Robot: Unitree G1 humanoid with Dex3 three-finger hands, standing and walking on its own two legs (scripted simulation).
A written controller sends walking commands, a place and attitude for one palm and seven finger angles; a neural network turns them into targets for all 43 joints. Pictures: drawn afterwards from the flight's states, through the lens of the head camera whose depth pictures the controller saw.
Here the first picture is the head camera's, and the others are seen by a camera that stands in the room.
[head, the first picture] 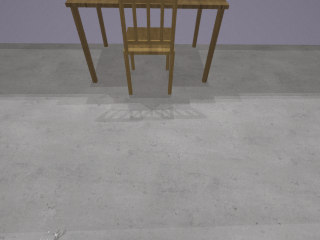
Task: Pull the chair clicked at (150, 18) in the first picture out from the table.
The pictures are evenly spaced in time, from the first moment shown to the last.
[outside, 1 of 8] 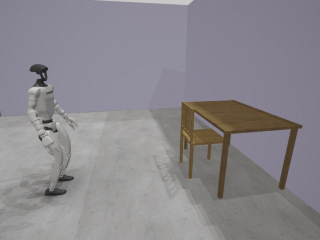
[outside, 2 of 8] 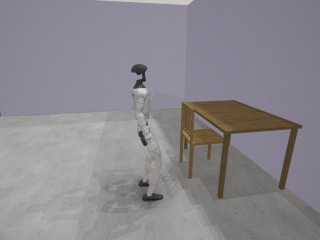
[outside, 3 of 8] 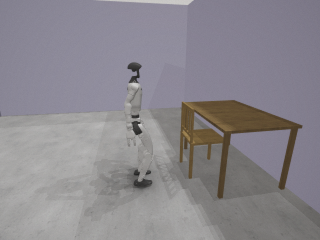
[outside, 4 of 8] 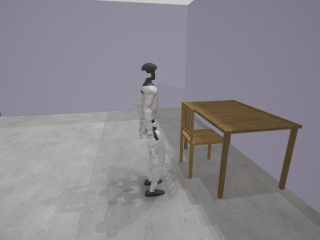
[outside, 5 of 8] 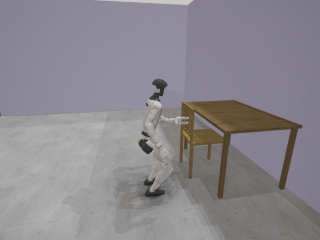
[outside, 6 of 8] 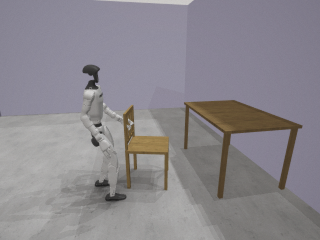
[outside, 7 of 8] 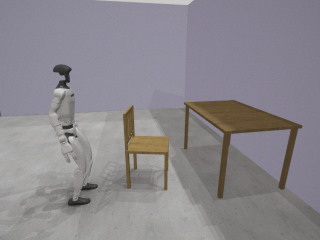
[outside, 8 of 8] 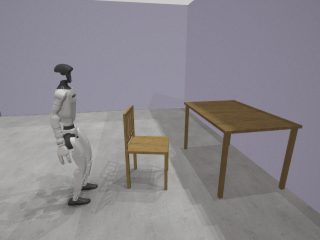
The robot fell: no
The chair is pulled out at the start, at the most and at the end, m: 0.00 0.68 0.68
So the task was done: yes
